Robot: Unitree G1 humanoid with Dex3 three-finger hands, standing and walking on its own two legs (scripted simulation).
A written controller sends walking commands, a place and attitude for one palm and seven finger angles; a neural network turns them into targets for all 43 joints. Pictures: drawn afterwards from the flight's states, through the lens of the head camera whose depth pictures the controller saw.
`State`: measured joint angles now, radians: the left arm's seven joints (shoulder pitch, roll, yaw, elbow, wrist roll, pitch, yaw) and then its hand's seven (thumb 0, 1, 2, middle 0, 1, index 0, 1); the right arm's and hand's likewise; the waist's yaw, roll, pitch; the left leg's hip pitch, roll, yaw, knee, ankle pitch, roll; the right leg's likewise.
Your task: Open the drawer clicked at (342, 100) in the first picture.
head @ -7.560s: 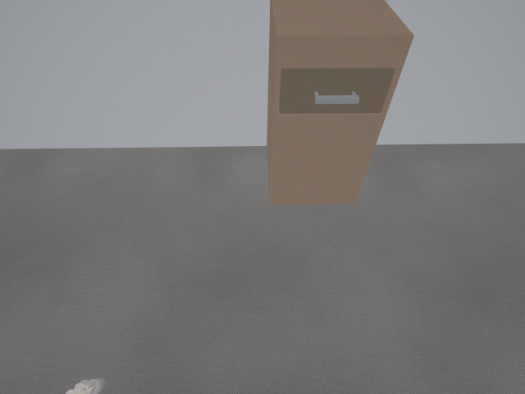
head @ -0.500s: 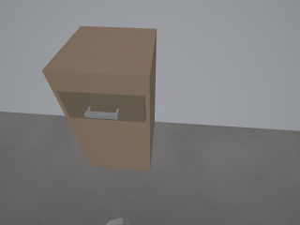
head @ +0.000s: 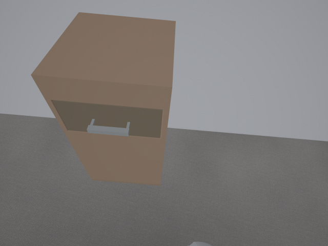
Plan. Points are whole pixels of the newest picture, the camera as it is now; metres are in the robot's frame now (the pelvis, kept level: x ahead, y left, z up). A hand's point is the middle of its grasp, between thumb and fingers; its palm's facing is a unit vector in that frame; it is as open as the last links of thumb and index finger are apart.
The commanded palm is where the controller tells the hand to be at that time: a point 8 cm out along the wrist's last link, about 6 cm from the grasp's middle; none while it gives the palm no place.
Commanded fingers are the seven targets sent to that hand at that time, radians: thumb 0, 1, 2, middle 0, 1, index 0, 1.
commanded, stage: come to a stop and stand still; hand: left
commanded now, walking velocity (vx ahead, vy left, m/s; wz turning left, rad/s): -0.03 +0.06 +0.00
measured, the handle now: (109, 126) +0.52 +0.24 -0.14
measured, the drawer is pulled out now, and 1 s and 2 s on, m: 0.00 0.00 0.00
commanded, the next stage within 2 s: look again from close up in 0.72 s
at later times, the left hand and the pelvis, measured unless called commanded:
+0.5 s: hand out of the picture +0.04 +0.09 -0.17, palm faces +0.06 -0.98 -0.21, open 7.2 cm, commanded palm none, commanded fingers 0.00 0.90 0.90 -0.20 -0.30 -0.20 -0.30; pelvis -0.02 -0.09 +0.00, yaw +1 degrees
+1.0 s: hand out of the picture -0.05 +0.08 -0.18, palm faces +0.05 -0.99 -0.15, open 7.4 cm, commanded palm none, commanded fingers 0.00 0.90 0.90 -0.20 -0.30 -0.20 -0.30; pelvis -0.02 -0.06 -0.01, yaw +0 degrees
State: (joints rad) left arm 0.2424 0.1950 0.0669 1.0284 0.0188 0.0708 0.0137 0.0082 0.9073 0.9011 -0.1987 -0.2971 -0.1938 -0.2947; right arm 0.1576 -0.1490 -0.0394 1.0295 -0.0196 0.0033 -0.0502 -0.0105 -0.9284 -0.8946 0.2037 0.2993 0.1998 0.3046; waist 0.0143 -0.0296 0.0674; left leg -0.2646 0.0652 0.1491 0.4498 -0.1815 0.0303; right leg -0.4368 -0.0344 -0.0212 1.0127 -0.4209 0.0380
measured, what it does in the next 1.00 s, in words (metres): steps on the spot: right foot, then left foot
